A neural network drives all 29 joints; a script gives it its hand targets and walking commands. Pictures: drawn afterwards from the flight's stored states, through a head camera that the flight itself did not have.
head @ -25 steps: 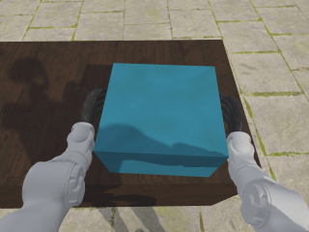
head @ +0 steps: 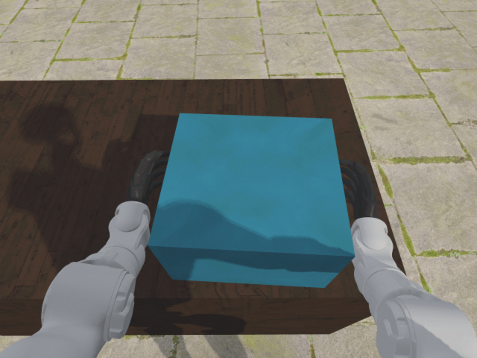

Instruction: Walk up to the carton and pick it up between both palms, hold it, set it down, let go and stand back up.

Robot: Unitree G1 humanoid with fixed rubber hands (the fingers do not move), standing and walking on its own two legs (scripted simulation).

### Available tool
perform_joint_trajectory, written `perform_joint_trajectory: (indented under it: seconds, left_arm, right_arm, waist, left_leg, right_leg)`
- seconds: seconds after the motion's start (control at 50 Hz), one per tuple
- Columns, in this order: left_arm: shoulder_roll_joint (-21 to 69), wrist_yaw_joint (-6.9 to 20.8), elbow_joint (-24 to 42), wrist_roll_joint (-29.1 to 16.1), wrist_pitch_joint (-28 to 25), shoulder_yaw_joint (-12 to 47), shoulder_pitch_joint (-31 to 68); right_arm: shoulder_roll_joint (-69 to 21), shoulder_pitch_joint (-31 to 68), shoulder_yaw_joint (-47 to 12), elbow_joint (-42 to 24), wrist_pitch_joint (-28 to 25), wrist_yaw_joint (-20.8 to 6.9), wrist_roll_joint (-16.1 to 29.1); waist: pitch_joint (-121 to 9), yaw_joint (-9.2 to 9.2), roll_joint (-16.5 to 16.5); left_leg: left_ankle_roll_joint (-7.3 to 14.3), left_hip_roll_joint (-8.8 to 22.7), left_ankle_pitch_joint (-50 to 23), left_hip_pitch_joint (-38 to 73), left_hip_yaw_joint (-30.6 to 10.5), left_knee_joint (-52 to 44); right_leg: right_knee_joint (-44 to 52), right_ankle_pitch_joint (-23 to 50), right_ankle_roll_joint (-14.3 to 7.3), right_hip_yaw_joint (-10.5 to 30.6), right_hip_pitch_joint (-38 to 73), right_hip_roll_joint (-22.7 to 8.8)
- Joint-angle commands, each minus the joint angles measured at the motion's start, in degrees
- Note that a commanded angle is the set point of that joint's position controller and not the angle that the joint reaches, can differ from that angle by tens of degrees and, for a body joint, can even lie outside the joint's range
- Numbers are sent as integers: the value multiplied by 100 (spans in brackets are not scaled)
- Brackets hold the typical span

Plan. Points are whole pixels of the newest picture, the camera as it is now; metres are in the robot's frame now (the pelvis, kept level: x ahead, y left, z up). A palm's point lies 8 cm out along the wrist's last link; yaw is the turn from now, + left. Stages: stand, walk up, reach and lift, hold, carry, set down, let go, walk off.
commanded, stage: reach and lift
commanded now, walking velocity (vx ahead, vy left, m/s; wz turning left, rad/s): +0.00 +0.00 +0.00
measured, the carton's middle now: (251, 199) +0.44 +0.00 -0.04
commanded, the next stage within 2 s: none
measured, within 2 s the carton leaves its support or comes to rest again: leaves its support in 0.28 s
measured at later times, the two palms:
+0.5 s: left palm (144, 197) +0.39 +0.18 +0.05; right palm (391, 205) +0.37 -0.21 +0.06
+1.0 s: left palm (115, 180) +0.35 +0.18 +0.15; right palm (423, 185) +0.35 -0.21 +0.14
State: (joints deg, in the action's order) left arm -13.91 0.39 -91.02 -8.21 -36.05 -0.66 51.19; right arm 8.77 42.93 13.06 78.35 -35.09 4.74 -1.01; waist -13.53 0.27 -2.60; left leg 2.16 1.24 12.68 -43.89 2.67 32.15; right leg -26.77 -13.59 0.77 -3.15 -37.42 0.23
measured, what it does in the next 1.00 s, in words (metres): stands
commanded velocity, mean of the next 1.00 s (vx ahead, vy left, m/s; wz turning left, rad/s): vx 0.00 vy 0.00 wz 0.00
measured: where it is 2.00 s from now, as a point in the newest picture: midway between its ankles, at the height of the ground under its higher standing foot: outside the picture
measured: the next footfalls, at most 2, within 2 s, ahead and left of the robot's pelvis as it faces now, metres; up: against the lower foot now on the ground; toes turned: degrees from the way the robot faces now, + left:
none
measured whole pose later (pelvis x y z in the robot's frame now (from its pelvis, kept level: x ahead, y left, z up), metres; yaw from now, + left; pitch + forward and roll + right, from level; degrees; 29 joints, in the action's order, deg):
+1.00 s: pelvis -0.02 -0.02 +0.03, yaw +1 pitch +1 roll +0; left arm -7.9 2.3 -37.6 3.4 11.9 -14.8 34.6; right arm 8.5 33.4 8.8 43.0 3.3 3.7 4.1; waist -5.2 1.1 1.3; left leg 1.1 -0.1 4.8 -10.6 2.8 14.0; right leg -13.9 -8.5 0.0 -2.4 -6.7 -0.2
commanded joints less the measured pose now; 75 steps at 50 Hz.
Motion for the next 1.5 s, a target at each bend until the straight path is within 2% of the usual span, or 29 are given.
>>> perform_joint_trajectory:
  seconds: [0.0,0.12,0.3,0.42,0.44,0.48,0.56,0.66,0.76,0.8,0.86,0.94,1.02,1.12,1.2,1.28,1.36,1.48]
  left_arm:
    - [3994,699,1409,654,-211,992,2684]
    - [4478,658,2357,464,3,1509,2593]
    - [4904,549,4137,309,491,1892,2168]
    - [4815,485,5146,361,1001,1837,1858]
    - [4784,485,5273,385,1116,1765,1820]
    - [4704,491,5594,411,1353,1748,1781]
    - [4548,484,6274,495,1869,1650,1907]
    - [4387,546,6562,640,2799,1408,2045]
    - [4375,743,6323,808,3825,933,1919]
    - [4400,798,6280,839,4090,797,1866]
    - [4344,827,6301,921,4325,660,1789]
    - [4327,837,6503,996,4533,663,1784]
    - [4204,803,6722,1043,4688,763,1916]
    - [4196,678,7100,1007,4790,1038,1952]
    - [4317,562,7499,884,4902,1336,1714]
    - [4259,531,7917,838,5118,1474,1297]
    - [4218,605,8296,886,5436,1475,805]
    - [4130,770,8937,889,5821,1510,420]
  right_arm:
    - [-3755,2840,-1671,-808,-45,-935,-692]
    - [-4087,2699,-2301,-1644,279,-920,-325]
    - [-4550,2162,-3366,-3447,943,-846,322]
    - [-4514,1825,-3784,-4573,1536,-758,672]
    - [-4465,1803,-3830,-4722,1638,-741,687]
    - [-4398,1715,-3877,-4960,1870,-703,813]
    - [-4223,1683,-3827,-5300,2293,-625,883]
    - [-4058,1957,-3566,-5334,2923,-569,882]
    - [-3863,2598,-2921,-5219,3412,-672,772]
    - [-3831,2808,-2670,-5142,3477,-738,683]
    - [-3788,2977,-2473,-5125,3500,-793,630]
    - [-3738,3023,-2297,-5102,3503,-805,570]
    - [-3640,2945,-2111,-5044,3489,-872,502]
    - [-3495,3027,-2129,-5273,3373,-909,552]
    - [-3435,3048,-2489,-5745,3359,-908,745]
    - [-3426,2786,-2951,-6137,3524,-869,1008]
    - [-3385,2469,-3284,-6431,3779,-795,1252]
    - [-3410,2225,-3650,-7236,4081,-619,1478]
  waist:
    - [-3285,143,-121]
    - [-3613,302,-124]
    - [-3615,395,-26]
    - [-3149,340,16]
    - [-3065,289,17]
    - [-2809,300,-15]
    - [-2584,250,-21]
    - [-1834,136,126]
    - [-1088,105,482]
    - [-1038,105,557]
    - [-1057,119,641]
    - [-1059,160,517]
    - [-986,216,282]
    - [-1358,237,11]
    - [-1715,226,-51]
    - [-1695,145,94]
    - [-1426,91,236]
    - [-1230,104,451]
  left_leg:
    - [-505,19,-3136,3003,-309,207]
    - [-532,-31,-3568,3255,-425,223]
    - [-507,-89,-4209,3496,-697,64]
    - [-415,-117,-3990,3621,-813,-316]
    - [-400,-130,-3884,3636,-823,-401]
    - [-375,-135,-3746,3743,-829,-553]
    - [-365,-139,-3482,4047,-813,-780]
    - [-313,-158,-2703,4330,-702,-1165]
    - [-190,-169,-1491,4324,-504,-1607]
    - [-169,-173,-1289,4383,-401,-1705]
    - [-163,-182,-1331,4497,-305,-1752]
    - [-179,-165,-1358,4709,-217,-1783]
    - [-217,-168,-1208,4761,-142,-1805]
    - [-295,-151,-1460,4993,-118,-1703]
    - [-360,-157,-1960,5227,-171,-1539]
    - [-359,-207,-2366,5255,-220,-1418]
    - [-313,-254,-2658,5233,-246,-1371]
    - [-256,-323,-2981,5208,-302,-1306]
  right_leg:
    - [-31,2462,-132,11,937,200]
    - [-23,2940,-99,105,1301,231]
    - [89,4025,-3,349,2147,234]
    - [344,4175,65,573,2723,170]
    - [371,4150,93,586,2828,168]
    - [484,4015,108,618,2958,134]
    - [674,3622,143,583,3058,98]
    - [1033,2629,155,542,3043,54]
    - [1331,1372,135,416,2977,17]
    - [1395,1136,112,338,2950,42]
    - [1454,1186,120,266,3018,52]
    - [1511,1248,98,207,3009,80]
    - [1566,1032,46,171,2880,64]
    - [1505,1213,-13,116,2892,72]
    - [1428,1673,-33,114,2926,101]
    - [1356,2148,1,140,3122,153]
    - [1294,2587,53,185,3290,183]
    - [1201,3279,138,201,3569,193]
